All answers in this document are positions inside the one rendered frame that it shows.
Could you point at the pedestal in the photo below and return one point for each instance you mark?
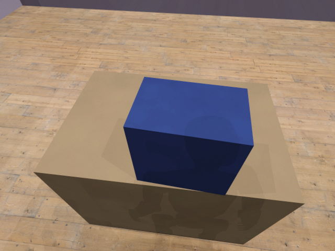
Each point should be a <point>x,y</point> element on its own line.
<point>88,164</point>

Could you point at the carton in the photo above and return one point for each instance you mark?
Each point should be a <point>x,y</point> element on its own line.
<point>189,135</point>

